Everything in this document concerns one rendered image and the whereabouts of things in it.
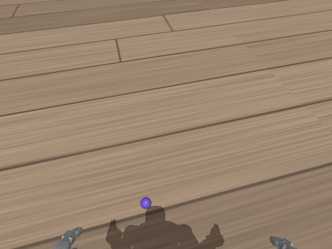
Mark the ball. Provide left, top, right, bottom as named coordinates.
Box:
left=141, top=197, right=151, bottom=209

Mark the left robot hand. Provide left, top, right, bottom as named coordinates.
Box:
left=53, top=227, right=82, bottom=249

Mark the right robot hand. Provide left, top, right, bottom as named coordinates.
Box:
left=270, top=236, right=297, bottom=249

